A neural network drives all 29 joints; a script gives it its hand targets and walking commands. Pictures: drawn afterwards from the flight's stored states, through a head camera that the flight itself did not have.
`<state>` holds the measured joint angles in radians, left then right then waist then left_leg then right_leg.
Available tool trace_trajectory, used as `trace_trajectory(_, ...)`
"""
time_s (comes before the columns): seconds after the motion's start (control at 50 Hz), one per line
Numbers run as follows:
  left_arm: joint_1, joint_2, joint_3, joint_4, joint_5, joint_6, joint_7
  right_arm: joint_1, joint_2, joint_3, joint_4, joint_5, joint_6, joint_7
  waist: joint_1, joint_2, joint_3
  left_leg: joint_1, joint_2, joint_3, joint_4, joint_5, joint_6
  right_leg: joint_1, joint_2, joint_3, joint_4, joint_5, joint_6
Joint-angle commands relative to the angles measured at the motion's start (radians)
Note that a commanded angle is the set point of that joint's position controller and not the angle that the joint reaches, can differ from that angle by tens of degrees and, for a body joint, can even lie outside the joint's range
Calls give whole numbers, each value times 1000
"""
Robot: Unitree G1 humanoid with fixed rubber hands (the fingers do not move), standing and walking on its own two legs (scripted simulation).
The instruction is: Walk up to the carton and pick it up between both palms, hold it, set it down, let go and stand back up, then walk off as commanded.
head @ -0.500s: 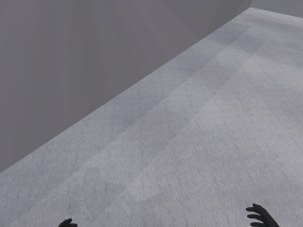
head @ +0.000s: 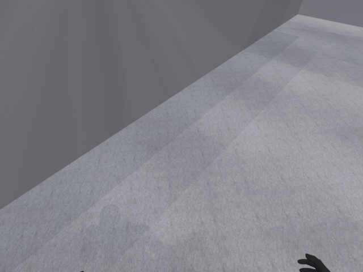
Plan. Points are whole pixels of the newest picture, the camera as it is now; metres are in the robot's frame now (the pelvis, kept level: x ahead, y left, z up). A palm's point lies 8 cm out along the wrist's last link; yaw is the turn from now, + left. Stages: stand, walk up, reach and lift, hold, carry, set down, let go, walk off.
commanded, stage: stand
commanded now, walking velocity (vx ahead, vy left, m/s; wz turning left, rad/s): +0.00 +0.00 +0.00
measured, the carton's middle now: out of the picture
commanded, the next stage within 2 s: walk up in 1.68 s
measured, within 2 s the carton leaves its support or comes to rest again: neither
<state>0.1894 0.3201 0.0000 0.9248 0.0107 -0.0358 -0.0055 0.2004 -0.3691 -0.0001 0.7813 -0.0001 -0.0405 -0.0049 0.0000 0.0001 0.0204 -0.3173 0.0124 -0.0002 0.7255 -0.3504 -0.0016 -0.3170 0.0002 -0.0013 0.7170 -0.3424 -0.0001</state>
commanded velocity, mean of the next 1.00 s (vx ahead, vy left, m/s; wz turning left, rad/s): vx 0.00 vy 0.00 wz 0.00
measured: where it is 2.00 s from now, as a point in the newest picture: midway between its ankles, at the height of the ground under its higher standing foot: outside the picture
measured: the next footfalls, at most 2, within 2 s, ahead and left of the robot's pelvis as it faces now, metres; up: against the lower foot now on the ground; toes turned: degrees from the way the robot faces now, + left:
none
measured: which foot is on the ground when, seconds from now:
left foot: down 0.00-1.00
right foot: down 0.00-1.00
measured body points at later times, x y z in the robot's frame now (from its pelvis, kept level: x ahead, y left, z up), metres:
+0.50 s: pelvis +0.00 +0.00 +0.00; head -0.01 +0.00 +0.45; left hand +0.10 +0.29 -0.12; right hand +0.12 -0.29 -0.10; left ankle +0.03 +0.12 -0.72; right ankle +0.03 -0.12 -0.72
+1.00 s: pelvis +0.00 +0.00 +0.01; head -0.01 +0.00 +0.46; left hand +0.09 +0.29 -0.12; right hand +0.11 -0.30 -0.10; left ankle +0.03 +0.12 -0.72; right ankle +0.03 -0.12 -0.72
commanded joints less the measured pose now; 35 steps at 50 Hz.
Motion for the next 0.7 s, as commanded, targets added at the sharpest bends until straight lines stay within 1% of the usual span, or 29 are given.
trace_trajectory(0.0, -90, 230, 58, -48, -3, -9, 3, -69, -222, -66, 22, -21, -19, -1, 8, 15, 59, 15, 79, -126, -274, 46, 67, -14, -85, 121, -263, 75, -53)
trace_trajectory(0.02, -104, 219, 55, -48, -10, -12, -1, -82, -218, -64, 22, -30, -18, -3, 19, 11, 41, -15, 86, -150, -280, 49, 81, 19, -89, 104, -228, 72, -62)
trace_trajectory(0.04, -94, 240, 61, -23, 0, -10, 3, -83, -201, -56, 24, -23, -17, -1, 9, 20, 48, -10, 82, -141, -284, 16, 70, 13, -88, 121, -257, 60, -56)
trace_trajectory(0.06, -97, 251, 64, -24, -4, -11, -1, -71, -169, -46, 21, -25, -18, 1, 3, -26, 25, -6, 81, -140, -269, 32, 72, 25, -96, 132, -249, 33, -66)
trace_trajectory(0.08, -105, 243, 64, -32, -5, -6, 1, -75, -202, -55, 36, -17, -20, -1, 6, -14, 16, 11, 76, -135, -261, 73, 69, 15, -91, 124, -246, 46, -61)
trace_trajectory(0.12, -114, 238, 58, -27, 5, -9, 3, -79, -204, -58, 41, -22, -17, -7, 4, 20, 53, -7, 82, -147, -269, 74, 69, 8, -84, 118, -264, 60, -54)
trace_trajectory(0.14, -90, 222, 52, -23, -8, -13, 2, -52, -201, -47, 40, -15, -21, -4, 8, -9, 33, 4, 90, -158, -280, 104, 76, 33, -93, 122, -244, 101, -64)
trace_trajectory(0.16, -123, 219, 47, -23, 0, -13, 5, -85, -189, -47, 33, -17, -23, -3, 9, -21, 60, -4, 85, -136, -270, 125, 76, 22, -91, 123, -252, 116, -64)
trace_trajectory(0.2, -112, 219, 48, -23, -2, -15, 4, -84, -194, -50, 35, -22, -24, -2, 13, 38, -20, 42, 86, -146, -269, 169, 71, 38, -86, 114, -211, 138, -65)
trace_trajectory(0.22, -98, 238, 55, -22, -1, -11, 4, -69, -190, -50, 33, -19, -24, -4, 10, 12, -2, 23, 109, -156, -269, 143, 76, 31, -77, 95, -210, 153, -58)
trace_trajectory(0.24, -117, 228, 55, -14, -4, -10, 2, -86, -185, -47, 45, -21, -21, -3, 13, 31, 16, 11, 105, -165, -283, 146, 80, 46, -81, 103, -225, 120, -57)
trace_trajectory(0.3, -107, 228, 48, -17, -2, -12, 7, -93, -195, -49, 36, -18, -14, -10, 10, 25, 30, 3, 82, -126, -265, 141, 69, 25, -93, 124, -251, 158, -65)
trace_trajectory(0.32, -126, 254, 61, -6, 0, -13, 8, -101, -197, -55, 45, -22, -16, -11, 14, -34, 7, 23, 83, -135, -267, 90, 69, 31, -98, 119, -253, 94, -67)
trace_trajectory(0.34, -144, 257, 61, 0, 9, -15, 9, -100, -179, -49, 43, -20, -9, -8, 5, -44, 53, 18, 85, -128, -279, 102, 64, -4, -102, 136, -267, 63, -66)
trace_trajectory(0.36, -124, 230, 56, -12, -3, -12, 2, -79, -208, -56, 37, -21, -11, -8, 6, 18, 52, 8, 88, -134, -277, 64, 71, -1, -103, 141, -283, 77, -64)
trace_trajectory(0.38, -120, 231, 46, 4, -3, -9, 2, -79, -183, -55, 35, -21, -17, -6, -6, 29, 19, 30, 90, -151, -277, 76, 73, 13, -98, 138, -263, 95, -69)
trace_trajectory(0.4, -112, 239, 55, 1, -1, -10, 0, -74, -178, -48, 33, -14, -20, -6, -9, 7, 26, 18, 103, -160, -285, 73, 76, 11, -91, 128, -267, 87, -66)
trace_trajectory(0.42, -141, 223, 52, -2, 5, -13, 6, -93, -182, -51, 44, -20, -16, -4, 4, 12, 26, 3, 99, -162, -292, 97, 72, 30, -94, 123, -260, 80, -68)
trace_trajectory(0.44, -129, 236, 55, 10, 4, -5, 2, -84, -178, -48, 54, -21, -12, -9, -2, 19, 41, 6, 95, -144, -301, 94, 68, 26, -91, 114, -268, 98, -56)
trace_trajectory(0.46, -111, 232, 54, 11, 1, -10, 3, -57, -201, -53, 58, -17, -17, -5, 7, 41, 1, 22, 103, -159, -303, 97, 68, 68, -95, 114, -257, 114, -62)
trace_trajectory(0.48, -104, 231, 50, 14, -5, -9, 3, -74, -198, -51, 65, -18, -19, -5, 8, 21, 10, 28, 97, -148, -302, 123, 66, 60, -87, 104, -250, 156, -58)
trace_trajectory(0.5, -115, 245, 57, 15, -2, -5, 6, -71, -200, -48, 67, -21, -22, -7, 10, 23, 42, 2, 106, -165, -311, 95, 72, 51, -94, 110, -266, 128, -59)
trace_trajectory(0.52, -128, 224, 54, 16, -4, -11, 7, -83, -180, -46, 55, -19, -20, -9, 3, -9, 38, 3, 95, -158, -299, 112, 73, 37, -102, 129, -282, 113, -58)
trace_trajectory(0.56, -126, 233, 56, 14, 1, -7, 6, -99, -198, -50, 57, -16, -17, -5, 6, 20, -12, 30, 113, -170, -306, 130, 74, 72, -91, 95, -262, 132, -54)
trace_trajectory(0.58, -118, 216, 52, 15, -3, -7, 6, -108, -193, -58, 56, -20, -19, -5, 16, 8, -17, 31, 100, -149, -302, 118, 71, 73, -100, 110, -262, 142, -54)
trace_trajectory(0.6, -131, 223, 49, 14, -1, -13, 6, -85, -204, -58, 61, -18, -18, -7, 13, 31, -25, 45, 84, -126, -289, 145, 61, 71, -102, 108, -273, 142, -58)
trace_trajectory(0.62, -149, 226, 51, 8, 0, -16, 10, -84, -202, -56, 73, -18, -17, -3, 6, 6, -27, 57, 93, -134, -299, 148, 66, 62, -102, 119, -278, 141, -57)
trace_trajectory(0.66, -119, 225, 54, 23, -5, -12, 7, -78, -189, -54, 64, -14, -14, -3, 2, -5, -42, 81, 96, -123, -285, 204, 60, 66, -104, 116, -270, 162, -59)
trace_trajectory(0.68, -120, 205, 40, 12, -9, -12, 6, -80, -186, -53, 63, -10, -16, -6, 8, 16, -4, 54, 99, -142, -289, 169, 70, 51, -95, 112, -280, 154, -61)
